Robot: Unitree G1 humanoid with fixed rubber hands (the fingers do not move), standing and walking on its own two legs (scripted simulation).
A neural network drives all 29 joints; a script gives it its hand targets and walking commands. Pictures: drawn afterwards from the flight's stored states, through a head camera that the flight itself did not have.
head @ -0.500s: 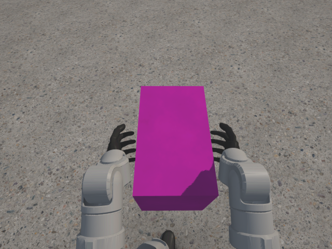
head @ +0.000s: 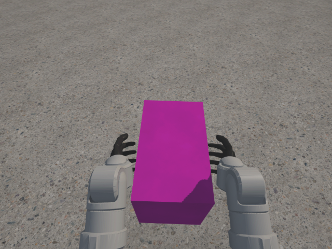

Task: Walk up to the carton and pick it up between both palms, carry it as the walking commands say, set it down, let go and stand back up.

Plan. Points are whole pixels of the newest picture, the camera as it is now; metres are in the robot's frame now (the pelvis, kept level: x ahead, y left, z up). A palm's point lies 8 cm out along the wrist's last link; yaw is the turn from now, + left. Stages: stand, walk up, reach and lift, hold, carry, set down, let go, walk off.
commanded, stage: carry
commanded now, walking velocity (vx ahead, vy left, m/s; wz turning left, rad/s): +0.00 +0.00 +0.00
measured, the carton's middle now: (171, 161) +0.36 +0.00 +0.01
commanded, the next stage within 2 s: hold in 1.62 s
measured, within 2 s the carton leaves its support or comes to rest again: neither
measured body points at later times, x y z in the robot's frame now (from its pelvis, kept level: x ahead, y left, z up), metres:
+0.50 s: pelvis -0.03 -0.01 +0.00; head -0.04 -0.01 +0.45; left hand +0.28 +0.12 +0.09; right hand +0.28 -0.13 +0.09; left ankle +0.01 +0.11 -0.72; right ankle +0.00 -0.13 -0.72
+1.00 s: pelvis -0.04 -0.02 +0.00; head -0.02 -0.02 +0.45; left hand +0.28 +0.12 +0.07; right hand +0.28 -0.14 +0.07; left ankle +0.01 +0.11 -0.72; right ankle +0.00 -0.13 -0.72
